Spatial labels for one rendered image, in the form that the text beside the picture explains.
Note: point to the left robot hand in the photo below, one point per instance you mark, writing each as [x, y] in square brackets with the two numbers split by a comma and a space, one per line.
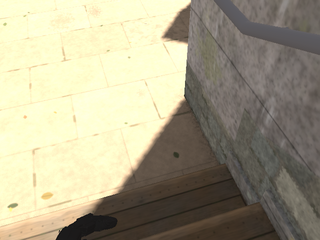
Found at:
[86, 225]

